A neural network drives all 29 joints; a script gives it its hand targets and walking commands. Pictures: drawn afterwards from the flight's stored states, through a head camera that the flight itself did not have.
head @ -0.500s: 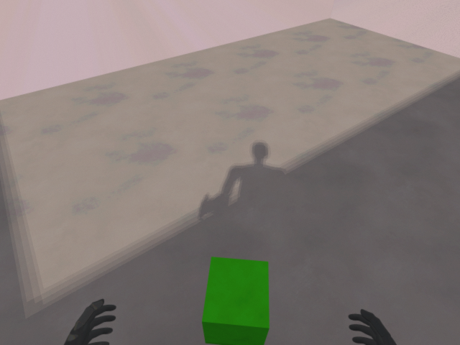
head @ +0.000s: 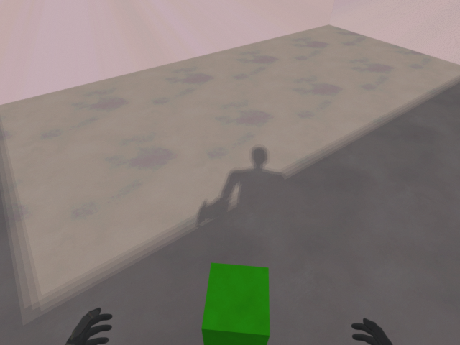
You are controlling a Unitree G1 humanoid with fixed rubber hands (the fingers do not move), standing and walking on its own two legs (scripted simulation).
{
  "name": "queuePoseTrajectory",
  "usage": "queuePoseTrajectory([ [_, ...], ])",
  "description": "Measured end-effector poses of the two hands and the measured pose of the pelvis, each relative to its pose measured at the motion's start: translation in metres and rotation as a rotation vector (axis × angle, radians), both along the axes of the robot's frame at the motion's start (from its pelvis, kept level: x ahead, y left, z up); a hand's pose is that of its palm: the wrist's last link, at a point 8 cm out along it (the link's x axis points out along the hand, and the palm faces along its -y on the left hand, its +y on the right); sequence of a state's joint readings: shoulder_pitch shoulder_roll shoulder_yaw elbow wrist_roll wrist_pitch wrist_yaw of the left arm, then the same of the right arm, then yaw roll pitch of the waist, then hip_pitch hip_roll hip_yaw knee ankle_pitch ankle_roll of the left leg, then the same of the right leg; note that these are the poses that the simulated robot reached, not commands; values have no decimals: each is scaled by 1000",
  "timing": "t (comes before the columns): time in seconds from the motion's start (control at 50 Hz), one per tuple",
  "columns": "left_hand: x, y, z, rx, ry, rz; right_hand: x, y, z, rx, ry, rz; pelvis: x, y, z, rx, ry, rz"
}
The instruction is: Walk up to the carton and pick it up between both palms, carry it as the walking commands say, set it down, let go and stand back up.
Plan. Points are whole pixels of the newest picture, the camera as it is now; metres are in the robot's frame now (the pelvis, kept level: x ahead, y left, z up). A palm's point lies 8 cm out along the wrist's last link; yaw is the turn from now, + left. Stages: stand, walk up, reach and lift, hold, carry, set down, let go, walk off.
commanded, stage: stand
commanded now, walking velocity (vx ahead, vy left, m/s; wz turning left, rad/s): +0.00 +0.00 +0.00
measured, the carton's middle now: (236, 309) +0.45 -0.04 -0.64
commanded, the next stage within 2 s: none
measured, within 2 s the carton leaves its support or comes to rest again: neither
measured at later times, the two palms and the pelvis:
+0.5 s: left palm out of the picture +0.12 +0.26 -0.08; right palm out of the picture +0.11 -0.27 -0.08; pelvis -0.02 +0.00 +0.00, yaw +0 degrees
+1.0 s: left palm out of the picture +0.10 +0.26 -0.09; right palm out of the picture +0.09 -0.27 -0.09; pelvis -0.03 +0.00 +0.00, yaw +0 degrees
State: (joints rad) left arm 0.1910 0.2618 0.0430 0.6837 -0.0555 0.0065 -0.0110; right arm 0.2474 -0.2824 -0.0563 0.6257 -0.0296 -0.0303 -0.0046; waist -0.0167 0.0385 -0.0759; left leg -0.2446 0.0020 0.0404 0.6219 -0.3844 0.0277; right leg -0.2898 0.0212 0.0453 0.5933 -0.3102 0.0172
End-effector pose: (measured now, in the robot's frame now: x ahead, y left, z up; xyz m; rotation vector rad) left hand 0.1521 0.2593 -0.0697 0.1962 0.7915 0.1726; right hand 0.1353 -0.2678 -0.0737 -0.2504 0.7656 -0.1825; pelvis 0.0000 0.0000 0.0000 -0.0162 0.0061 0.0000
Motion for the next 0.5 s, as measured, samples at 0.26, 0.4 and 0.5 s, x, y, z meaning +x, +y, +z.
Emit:
queuePoseTrajectory([
  [0.26,-16,0,-3,3,15,7,-17,-2,-5,4,19,-4,-11,-2,0,2,-15,0],
  [0.4,-25,0,-6,4,35,11,-25,-3,-8,6,35,-5,-16,-3,0,3,-22,0],
  [0.5,-31,1,-8,6,51,15,-30,-3,-10,7,47,-7,-18,-3,0,4,-25,0],
])
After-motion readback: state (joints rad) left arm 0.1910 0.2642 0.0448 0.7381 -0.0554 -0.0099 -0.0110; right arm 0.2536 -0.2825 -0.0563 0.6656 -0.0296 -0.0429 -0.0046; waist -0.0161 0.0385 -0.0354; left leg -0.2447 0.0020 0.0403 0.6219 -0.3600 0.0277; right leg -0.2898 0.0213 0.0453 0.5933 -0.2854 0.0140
